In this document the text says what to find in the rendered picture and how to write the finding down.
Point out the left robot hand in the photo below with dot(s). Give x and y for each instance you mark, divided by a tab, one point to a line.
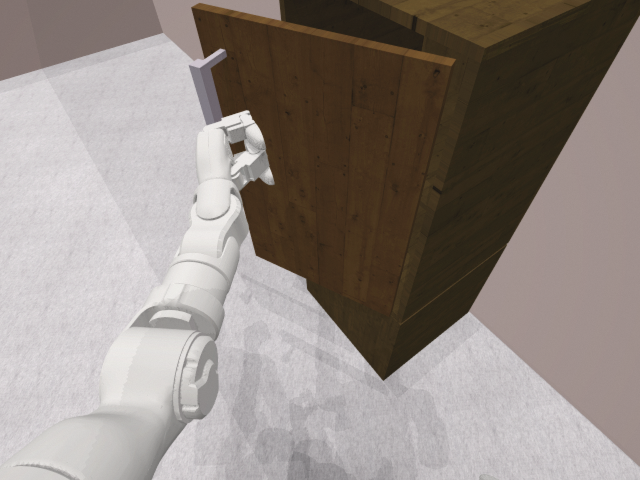
214	158

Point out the left robot forearm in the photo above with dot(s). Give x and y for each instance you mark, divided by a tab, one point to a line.
193	292

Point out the cupboard door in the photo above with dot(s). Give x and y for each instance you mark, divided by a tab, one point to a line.
349	126

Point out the handle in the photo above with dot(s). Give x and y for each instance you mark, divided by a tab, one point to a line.
205	87

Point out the left robot upper arm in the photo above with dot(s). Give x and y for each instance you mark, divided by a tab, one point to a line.
155	381

